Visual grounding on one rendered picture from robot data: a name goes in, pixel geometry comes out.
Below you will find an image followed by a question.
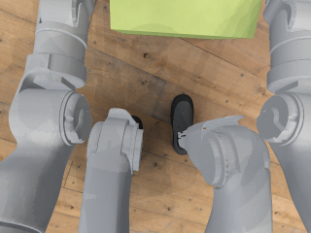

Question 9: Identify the right robot forearm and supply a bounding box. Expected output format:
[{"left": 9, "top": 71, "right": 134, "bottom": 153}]
[{"left": 262, "top": 0, "right": 311, "bottom": 95}]

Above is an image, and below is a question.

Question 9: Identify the left robot foot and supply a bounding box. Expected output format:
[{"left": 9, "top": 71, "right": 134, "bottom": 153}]
[{"left": 132, "top": 116, "right": 143, "bottom": 172}]

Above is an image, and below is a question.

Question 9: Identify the robot right upper arm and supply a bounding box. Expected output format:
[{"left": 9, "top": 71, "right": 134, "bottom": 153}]
[{"left": 256, "top": 91, "right": 311, "bottom": 233}]

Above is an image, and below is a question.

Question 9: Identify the robot left upper arm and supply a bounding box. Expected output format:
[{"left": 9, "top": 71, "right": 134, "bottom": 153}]
[{"left": 0, "top": 88, "right": 93, "bottom": 233}]

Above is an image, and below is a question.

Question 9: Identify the right robot foot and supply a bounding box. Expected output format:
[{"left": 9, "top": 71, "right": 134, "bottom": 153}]
[{"left": 170, "top": 94, "right": 194, "bottom": 155}]

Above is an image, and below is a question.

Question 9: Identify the left robot forearm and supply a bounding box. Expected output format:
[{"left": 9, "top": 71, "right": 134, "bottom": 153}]
[{"left": 9, "top": 0, "right": 95, "bottom": 133}]

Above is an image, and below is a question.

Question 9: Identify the robot foot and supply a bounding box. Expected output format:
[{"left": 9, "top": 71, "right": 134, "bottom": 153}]
[
  {"left": 132, "top": 116, "right": 143, "bottom": 172},
  {"left": 170, "top": 94, "right": 194, "bottom": 155}
]

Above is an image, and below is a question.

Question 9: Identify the carton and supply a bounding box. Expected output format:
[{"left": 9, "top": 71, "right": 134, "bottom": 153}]
[{"left": 110, "top": 0, "right": 262, "bottom": 40}]

